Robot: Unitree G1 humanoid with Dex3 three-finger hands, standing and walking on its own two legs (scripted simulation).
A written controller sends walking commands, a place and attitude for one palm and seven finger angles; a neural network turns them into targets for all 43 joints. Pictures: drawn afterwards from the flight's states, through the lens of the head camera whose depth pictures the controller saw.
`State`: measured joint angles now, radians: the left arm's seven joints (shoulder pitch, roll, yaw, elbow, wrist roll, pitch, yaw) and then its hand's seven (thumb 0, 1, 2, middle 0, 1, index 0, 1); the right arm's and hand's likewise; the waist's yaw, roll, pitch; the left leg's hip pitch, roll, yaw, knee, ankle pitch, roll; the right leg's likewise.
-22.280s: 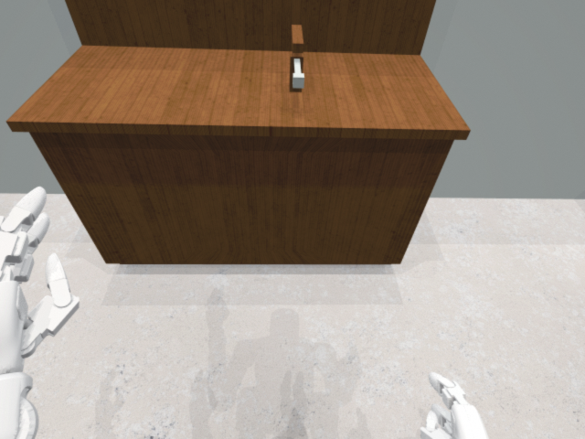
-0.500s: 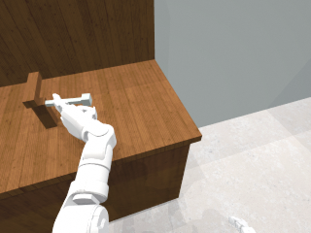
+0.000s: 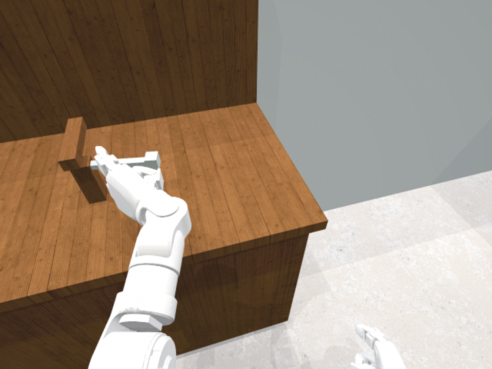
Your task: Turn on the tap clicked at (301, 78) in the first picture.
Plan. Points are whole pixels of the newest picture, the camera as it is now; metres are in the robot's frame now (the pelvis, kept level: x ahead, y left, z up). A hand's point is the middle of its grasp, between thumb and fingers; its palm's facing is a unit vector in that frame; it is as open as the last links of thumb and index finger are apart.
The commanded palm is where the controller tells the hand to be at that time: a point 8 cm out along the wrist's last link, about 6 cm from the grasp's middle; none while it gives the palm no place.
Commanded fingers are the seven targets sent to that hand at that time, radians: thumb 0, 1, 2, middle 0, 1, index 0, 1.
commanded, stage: lift the hand up off the lever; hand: left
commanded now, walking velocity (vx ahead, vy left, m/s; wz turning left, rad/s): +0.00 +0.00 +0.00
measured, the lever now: (152, 161) +0.48 +0.24 +0.08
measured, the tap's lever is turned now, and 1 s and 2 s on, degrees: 79 79 79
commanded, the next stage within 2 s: draw the hand back beside the body in 0.64 s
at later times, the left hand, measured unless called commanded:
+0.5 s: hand (161, 165) +0.39 +0.18 +0.15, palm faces +0.79 -0.61 -0.07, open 7.8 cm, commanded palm +0.33 +0.20 +0.15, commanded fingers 0.00 0.90 0.90 -0.15 -0.15 -0.15 -0.15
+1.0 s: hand (162, 183) +0.35 +0.16 +0.15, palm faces +0.38 -0.92 -0.07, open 7.8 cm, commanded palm +0.29 +0.21 +0.16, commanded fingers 0.00 0.90 0.90 -0.16 -0.19 -0.16 -0.19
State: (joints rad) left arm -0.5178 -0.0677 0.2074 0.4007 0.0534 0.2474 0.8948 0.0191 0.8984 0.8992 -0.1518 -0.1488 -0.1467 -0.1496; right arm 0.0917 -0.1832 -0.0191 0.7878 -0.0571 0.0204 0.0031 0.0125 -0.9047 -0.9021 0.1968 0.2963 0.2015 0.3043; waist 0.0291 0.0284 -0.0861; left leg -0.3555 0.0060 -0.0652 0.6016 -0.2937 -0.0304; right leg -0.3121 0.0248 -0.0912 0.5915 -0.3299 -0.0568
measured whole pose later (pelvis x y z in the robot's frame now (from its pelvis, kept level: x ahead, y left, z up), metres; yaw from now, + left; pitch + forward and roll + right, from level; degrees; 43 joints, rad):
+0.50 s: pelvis +0.01 +0.00 +0.00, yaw +0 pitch +2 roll +0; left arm -0.51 -0.07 0.17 0.32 0.04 0.32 0.88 0.02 0.90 0.90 -0.15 -0.15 -0.15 -0.15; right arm 0.08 -0.19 -0.02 0.80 -0.05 0.03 0.00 0.01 -0.90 -0.90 0.20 0.30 0.20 0.30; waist 0.05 0.03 -0.07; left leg -0.30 0.01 -0.07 0.56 -0.29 -0.04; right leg -0.26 0.03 -0.09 0.55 -0.33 -0.06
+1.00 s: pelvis +0.02 +0.00 +0.01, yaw -3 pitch -3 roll +1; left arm -0.11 0.13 0.13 -0.04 -0.09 0.27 0.32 0.02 0.89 0.90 -0.16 -0.17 -0.16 -0.17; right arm 0.12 -0.20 0.02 0.67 0.01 0.10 -0.07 0.01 -0.90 -0.90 0.20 0.30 0.20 0.30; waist 0.02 0.03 -0.04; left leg -0.14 0.02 -0.01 0.45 -0.27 -0.03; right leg -0.13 0.04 -0.04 0.47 -0.30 -0.06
